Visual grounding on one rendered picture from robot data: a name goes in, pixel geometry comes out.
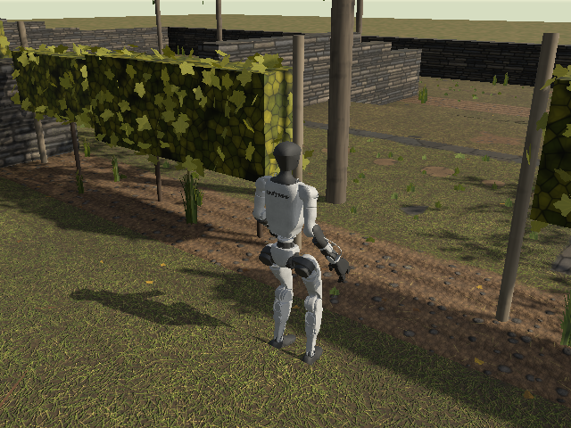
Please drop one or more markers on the humanoid robot head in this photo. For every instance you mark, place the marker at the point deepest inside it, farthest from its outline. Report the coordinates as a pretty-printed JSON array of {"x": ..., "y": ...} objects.
[{"x": 287, "y": 155}]

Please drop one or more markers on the robot left forearm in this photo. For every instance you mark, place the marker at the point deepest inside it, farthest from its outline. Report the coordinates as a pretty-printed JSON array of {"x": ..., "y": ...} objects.
[{"x": 264, "y": 222}]

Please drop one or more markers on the left robot upper arm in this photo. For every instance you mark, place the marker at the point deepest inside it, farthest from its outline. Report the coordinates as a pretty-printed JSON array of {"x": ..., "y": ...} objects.
[{"x": 259, "y": 211}]

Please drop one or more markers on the right robot upper arm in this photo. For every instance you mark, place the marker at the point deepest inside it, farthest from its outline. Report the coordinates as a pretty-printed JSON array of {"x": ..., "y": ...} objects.
[{"x": 309, "y": 195}]

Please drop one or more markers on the robot right hand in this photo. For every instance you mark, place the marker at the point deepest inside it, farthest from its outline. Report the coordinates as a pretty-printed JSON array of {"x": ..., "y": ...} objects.
[{"x": 341, "y": 268}]

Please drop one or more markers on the robot right forearm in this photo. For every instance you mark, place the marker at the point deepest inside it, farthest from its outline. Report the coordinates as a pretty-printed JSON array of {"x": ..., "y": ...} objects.
[{"x": 325, "y": 247}]

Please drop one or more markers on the robot torso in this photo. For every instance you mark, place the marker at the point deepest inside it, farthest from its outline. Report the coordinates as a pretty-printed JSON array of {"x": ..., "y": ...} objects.
[{"x": 284, "y": 213}]

